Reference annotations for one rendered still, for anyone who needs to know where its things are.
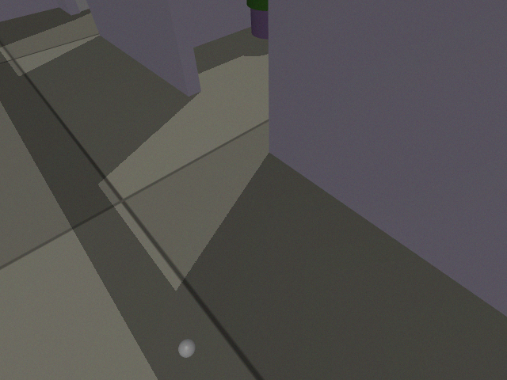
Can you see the ball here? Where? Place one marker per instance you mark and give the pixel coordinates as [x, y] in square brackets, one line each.
[186, 348]

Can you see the potted plant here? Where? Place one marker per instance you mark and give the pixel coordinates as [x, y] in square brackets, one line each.
[259, 18]

